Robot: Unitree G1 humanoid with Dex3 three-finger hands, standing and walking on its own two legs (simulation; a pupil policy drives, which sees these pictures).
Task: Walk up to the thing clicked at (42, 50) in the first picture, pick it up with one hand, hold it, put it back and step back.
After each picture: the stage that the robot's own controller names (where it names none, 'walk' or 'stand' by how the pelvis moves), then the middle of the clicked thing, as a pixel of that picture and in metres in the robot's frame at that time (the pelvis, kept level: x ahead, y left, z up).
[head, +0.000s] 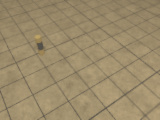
stand; (39, 45) +1.31 +0.45 -0.66
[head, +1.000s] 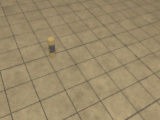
walk; (51, 48) +1.22 +0.23 -0.64
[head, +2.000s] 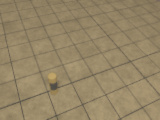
walk; (53, 84) +0.75 +0.21 -0.64
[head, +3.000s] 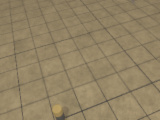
walk; (59, 115) +0.50 +0.22 -0.63
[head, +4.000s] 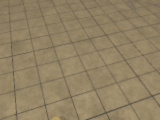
stand; out of the picture +0.42 +0.18 -0.65
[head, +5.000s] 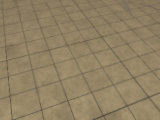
stand; out of the picture +0.39 +0.19 -0.65
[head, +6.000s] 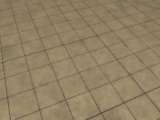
stand; out of the picture +0.40 +0.21 -0.66
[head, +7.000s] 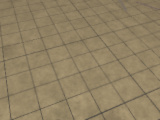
stand; out of the picture +0.40 +0.20 -0.66
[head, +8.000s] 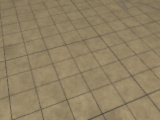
stand; out of the picture +0.40 +0.20 -0.66
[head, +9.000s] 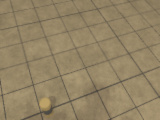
go down; (46, 108) +0.43 +0.19 -0.60
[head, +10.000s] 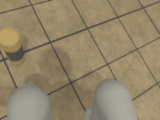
go down; (13, 50) +0.48 +0.24 -0.23
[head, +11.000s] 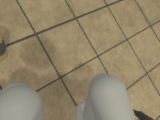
close in; out of the picture +0.47 +0.26 -0.21
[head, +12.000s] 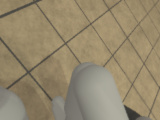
close; out of the picture +0.46 +0.29 -0.16
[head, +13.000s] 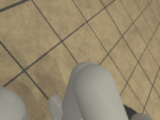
lift; out of the picture +0.44 +0.29 -0.16
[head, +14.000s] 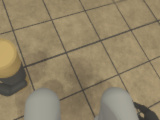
lift; (11, 71) +0.34 +0.23 -0.01
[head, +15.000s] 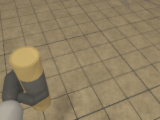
hold; (34, 84) +0.32 +0.16 +0.09
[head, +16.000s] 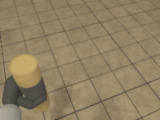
hold; (33, 88) +0.32 +0.16 +0.04
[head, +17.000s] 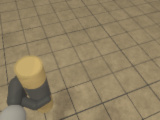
hold; (38, 88) +0.32 +0.15 +0.04
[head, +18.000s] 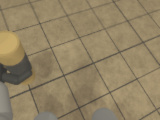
crouch; (17, 63) +0.41 +0.19 -0.02
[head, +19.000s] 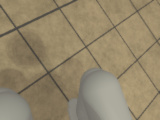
lower; out of the picture +0.47 +0.28 -0.11
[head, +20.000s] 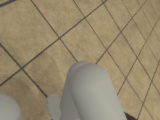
lower; out of the picture +0.45 +0.30 -0.17
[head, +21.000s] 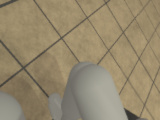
lower; out of the picture +0.45 +0.31 -0.16
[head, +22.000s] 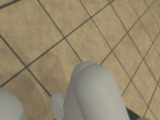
lower; out of the picture +0.44 +0.31 -0.16
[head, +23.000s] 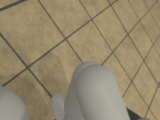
lower; out of the picture +0.44 +0.30 -0.16
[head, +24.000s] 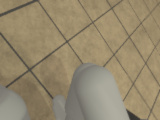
open; out of the picture +0.44 +0.28 -0.17
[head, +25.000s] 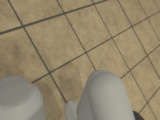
stand; out of the picture +0.45 +0.26 -0.19
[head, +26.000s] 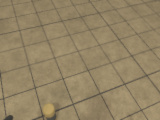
stand; (50, 115) +0.41 +0.17 -0.55
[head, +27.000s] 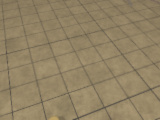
stand; out of the picture +0.41 +0.18 -0.60
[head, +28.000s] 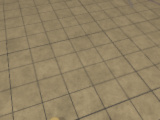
stand; out of the picture +0.40 +0.17 -0.60
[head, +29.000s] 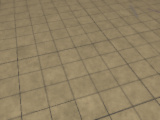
stand; out of the picture +0.42 +0.16 -0.65
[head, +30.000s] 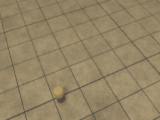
walk; (60, 96) +0.52 +0.17 -0.62
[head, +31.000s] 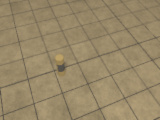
walk; (60, 66) +0.81 +0.16 -0.62
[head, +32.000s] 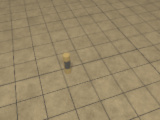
stand; (67, 63) +1.05 +0.18 -0.64
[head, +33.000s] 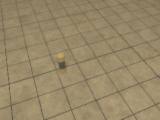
stand; (61, 64) +1.03 +0.20 -0.66
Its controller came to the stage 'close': yes
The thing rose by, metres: 0.69
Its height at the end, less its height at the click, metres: +0.00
